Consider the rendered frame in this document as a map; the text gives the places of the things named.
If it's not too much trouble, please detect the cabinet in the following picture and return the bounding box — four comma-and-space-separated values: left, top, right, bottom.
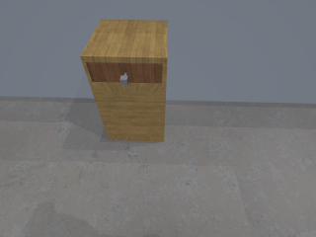
80, 20, 168, 142

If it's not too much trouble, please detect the handle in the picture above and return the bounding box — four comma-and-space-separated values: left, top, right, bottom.
119, 72, 129, 86

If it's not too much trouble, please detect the drawer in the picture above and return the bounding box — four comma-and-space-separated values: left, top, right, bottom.
87, 62, 163, 84

